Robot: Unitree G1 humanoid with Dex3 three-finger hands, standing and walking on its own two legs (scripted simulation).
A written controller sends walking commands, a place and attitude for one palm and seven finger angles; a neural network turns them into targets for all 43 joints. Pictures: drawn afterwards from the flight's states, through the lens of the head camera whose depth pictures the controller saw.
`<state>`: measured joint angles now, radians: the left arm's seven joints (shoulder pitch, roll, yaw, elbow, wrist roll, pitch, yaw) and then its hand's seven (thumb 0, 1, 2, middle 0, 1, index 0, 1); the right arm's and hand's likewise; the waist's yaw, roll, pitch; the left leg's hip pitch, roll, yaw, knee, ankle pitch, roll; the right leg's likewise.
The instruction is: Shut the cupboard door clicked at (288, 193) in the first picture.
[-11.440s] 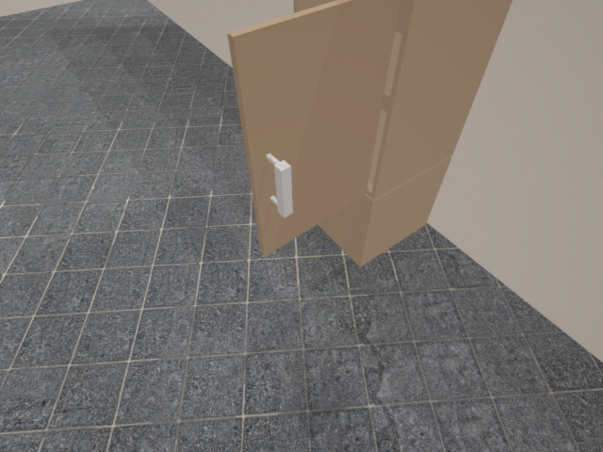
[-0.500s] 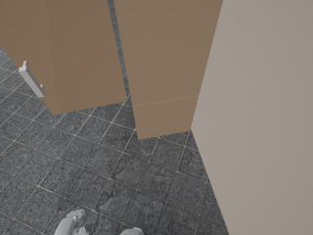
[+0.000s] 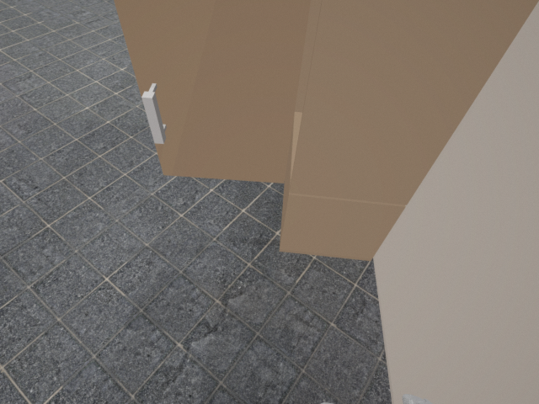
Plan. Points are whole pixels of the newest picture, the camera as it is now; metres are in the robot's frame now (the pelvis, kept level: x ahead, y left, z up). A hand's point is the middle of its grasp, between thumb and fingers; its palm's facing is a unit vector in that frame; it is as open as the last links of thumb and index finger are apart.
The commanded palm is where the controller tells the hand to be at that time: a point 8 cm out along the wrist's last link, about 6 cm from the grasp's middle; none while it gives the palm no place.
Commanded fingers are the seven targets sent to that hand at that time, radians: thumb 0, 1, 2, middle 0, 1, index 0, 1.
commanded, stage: take the last steps up to it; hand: left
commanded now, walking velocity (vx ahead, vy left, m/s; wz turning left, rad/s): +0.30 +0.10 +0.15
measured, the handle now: (156, 113) +0.76 +0.37 -0.07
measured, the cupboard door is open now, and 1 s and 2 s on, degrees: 93 93 93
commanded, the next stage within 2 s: come to a stop and stand still in 0.72 s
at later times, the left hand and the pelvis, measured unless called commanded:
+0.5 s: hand out of the picture +0.07 +0.16 -0.15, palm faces +0.17 -0.97 -0.16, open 7.3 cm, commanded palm none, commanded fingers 0.00 0.90 0.90 -0.20 -0.30 -0.20 -0.30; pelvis +0.12 +0.00 +0.02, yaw +6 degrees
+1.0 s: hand (152, 288) +0.33 +0.26 -0.16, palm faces +0.10 -0.97 -0.22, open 7.4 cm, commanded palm none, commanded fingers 0.00 0.90 0.90 -0.20 -0.30 -0.20 -0.30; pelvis +0.25 +0.07 +0.00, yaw +4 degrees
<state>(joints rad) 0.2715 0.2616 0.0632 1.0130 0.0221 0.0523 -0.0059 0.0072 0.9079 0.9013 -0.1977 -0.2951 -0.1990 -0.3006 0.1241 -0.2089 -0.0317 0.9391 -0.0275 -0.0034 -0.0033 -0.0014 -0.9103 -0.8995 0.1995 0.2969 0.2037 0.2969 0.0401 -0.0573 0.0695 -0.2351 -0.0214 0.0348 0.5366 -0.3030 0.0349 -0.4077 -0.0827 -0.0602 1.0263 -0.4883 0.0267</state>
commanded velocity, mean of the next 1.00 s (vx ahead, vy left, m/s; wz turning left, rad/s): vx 0.15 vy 0.05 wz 0.02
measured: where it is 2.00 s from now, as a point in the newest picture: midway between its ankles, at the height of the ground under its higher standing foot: (244, 383)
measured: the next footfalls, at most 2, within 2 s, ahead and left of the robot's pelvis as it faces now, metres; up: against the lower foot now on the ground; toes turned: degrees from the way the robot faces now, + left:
right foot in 0.22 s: +0.11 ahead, -0.12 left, +0.00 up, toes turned -3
left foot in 0.64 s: +0.28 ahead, +0.17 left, +0.00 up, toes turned +9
